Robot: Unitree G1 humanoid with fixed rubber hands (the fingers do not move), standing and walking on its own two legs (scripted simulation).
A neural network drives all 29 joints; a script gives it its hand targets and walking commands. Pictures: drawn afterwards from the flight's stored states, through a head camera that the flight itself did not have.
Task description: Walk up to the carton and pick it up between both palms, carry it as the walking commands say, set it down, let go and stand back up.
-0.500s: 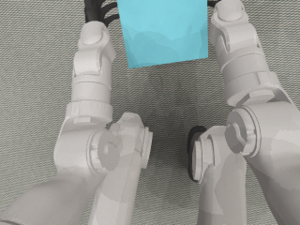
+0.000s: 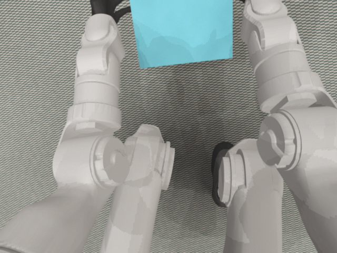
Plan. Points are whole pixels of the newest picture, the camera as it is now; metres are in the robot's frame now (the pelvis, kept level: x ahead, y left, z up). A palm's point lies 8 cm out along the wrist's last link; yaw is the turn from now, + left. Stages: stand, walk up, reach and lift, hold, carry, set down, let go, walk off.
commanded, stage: set down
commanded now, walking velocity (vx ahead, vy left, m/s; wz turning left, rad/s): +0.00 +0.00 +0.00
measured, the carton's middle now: (178, 4) +0.57 +0.06 -0.24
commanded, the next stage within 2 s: none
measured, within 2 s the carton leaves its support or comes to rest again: rests again in 0.74 s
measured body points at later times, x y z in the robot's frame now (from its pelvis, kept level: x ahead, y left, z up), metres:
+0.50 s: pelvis +0.01 +0.00 +0.00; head +0.38 -0.01 +0.25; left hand +0.53 +0.19 -0.17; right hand +0.58 -0.07 -0.18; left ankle +0.11 +0.13 -0.35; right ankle +0.10 -0.12 -0.35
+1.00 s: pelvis +0.02 +0.00 +0.00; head +0.39 -0.01 +0.24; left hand +0.54 +0.19 -0.18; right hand +0.59 -0.07 -0.18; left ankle +0.11 +0.13 -0.35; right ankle +0.10 -0.12 -0.35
